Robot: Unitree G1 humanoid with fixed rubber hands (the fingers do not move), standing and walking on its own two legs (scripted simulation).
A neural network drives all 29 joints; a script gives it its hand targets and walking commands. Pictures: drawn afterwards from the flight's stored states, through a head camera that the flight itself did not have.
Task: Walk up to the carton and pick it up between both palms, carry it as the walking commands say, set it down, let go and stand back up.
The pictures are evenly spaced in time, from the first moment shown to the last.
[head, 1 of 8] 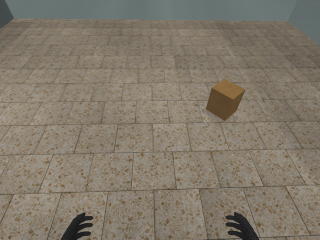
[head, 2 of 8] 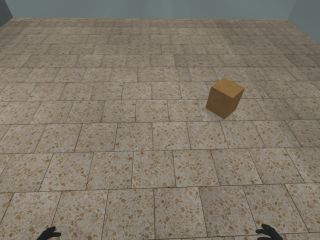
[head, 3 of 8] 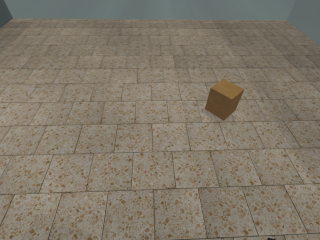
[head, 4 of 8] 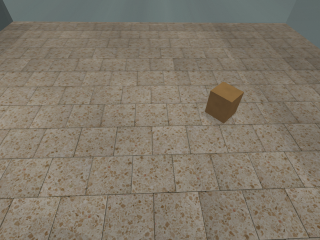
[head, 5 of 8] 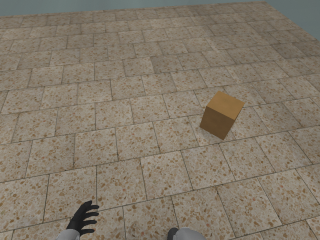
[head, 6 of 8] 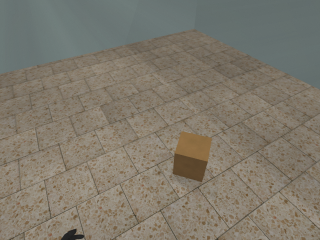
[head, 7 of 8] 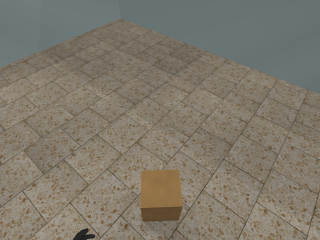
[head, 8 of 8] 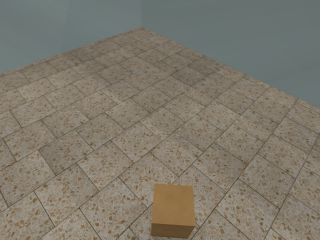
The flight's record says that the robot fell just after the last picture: no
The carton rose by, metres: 0.00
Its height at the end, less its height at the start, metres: +0.00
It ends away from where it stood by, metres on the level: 0.00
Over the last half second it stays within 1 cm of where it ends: yes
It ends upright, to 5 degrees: yes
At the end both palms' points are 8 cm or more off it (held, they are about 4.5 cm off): yes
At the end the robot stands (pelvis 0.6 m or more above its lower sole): yes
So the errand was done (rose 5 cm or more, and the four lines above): no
